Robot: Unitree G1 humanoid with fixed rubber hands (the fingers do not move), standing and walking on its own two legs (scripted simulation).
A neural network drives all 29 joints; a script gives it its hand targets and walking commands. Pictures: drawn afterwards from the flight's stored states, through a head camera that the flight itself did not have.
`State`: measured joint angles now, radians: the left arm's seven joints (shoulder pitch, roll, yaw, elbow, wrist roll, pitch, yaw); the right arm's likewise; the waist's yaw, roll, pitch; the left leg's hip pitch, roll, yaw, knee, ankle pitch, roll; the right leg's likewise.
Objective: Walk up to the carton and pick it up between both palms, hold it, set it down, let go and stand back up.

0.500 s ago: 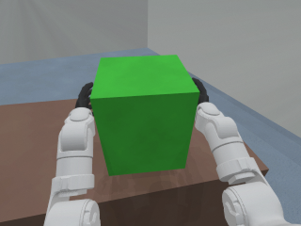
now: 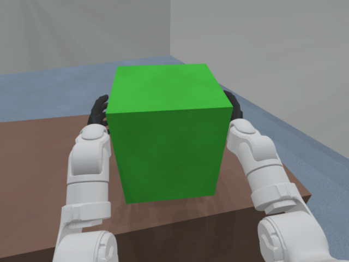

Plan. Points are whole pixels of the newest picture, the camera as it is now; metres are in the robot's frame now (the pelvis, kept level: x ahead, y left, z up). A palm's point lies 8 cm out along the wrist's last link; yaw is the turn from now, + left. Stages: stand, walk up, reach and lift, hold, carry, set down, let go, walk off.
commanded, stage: hold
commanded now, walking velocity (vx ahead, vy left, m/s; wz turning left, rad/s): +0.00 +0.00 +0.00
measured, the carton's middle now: (166, 132) +0.38 +0.01 +0.19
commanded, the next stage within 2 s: set down in 0.84 s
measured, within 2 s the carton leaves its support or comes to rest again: neither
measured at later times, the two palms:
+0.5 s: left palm (94, 127) +0.36 +0.17 +0.22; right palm (228, 119) +0.37 -0.13 +0.22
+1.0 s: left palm (96, 127) +0.36 +0.17 +0.22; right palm (231, 121) +0.37 -0.13 +0.22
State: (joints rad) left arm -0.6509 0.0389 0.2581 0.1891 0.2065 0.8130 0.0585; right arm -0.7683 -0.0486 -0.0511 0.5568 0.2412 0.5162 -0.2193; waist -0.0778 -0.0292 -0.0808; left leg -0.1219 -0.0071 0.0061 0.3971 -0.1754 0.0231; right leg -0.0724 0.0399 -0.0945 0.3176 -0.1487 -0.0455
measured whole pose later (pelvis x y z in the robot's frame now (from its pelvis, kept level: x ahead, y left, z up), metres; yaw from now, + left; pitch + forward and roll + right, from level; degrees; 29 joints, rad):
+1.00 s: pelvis +0.00 +0.00 +0.00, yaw +0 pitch -7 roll -1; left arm -0.68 0.04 0.29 0.20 0.21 0.79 0.04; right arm -0.78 -0.03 -0.07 0.54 0.22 0.51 -0.23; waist -0.07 -0.03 -0.05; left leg -0.10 -0.01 0.00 0.40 -0.18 0.02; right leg -0.05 0.04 -0.10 0.31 -0.15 -0.05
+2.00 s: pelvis +0.03 +0.01 +0.00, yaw +1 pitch -5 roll -1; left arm -0.59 0.00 0.28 0.46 0.25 0.38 0.03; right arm -0.63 0.06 -0.20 0.78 -0.02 0.02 -0.15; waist 0.00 -0.07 0.03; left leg -0.07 -0.01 0.00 0.37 -0.20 0.02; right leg 0.00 0.04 -0.10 0.25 -0.15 -0.04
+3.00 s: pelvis +0.05 +0.01 +0.00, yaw -1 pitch +0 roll -2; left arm -0.64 -0.01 0.35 0.80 0.26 0.11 0.04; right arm -0.63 0.10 -0.41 0.94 -0.21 -0.12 -0.11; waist 0.04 -0.04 0.00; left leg -0.16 -0.01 0.02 0.37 -0.22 0.03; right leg -0.09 0.04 -0.07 0.24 -0.16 -0.03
